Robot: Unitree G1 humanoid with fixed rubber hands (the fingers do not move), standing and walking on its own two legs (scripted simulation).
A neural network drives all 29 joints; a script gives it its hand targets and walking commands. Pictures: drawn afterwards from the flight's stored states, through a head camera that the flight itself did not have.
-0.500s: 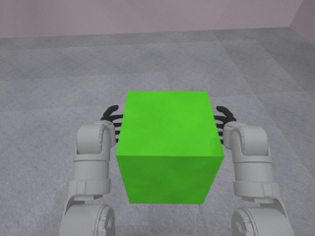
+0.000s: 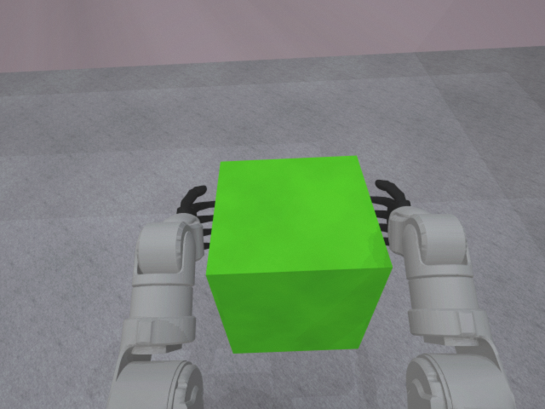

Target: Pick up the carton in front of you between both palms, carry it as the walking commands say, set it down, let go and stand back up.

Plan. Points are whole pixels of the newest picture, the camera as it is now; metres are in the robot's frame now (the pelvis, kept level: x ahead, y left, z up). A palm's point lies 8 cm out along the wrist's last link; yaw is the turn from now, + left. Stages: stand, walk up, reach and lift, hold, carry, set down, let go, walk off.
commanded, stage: carry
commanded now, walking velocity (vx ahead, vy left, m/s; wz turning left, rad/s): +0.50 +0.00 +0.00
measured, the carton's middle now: (292, 258) +0.35 +0.01 +0.01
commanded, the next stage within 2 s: none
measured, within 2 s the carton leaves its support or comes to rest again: neither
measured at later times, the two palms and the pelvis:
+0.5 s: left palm (211, 96) +0.66 +0.17 +0.11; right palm (363, 99) +0.64 -0.13 +0.11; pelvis +0.31 +0.04 +0.01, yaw -3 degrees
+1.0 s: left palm (244, 50) +0.87 +0.12 +0.10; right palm (367, 49) +0.87 -0.18 +0.09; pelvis +0.61 -0.03 +0.02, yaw +0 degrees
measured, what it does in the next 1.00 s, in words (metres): walks ahead: left foot, then right foot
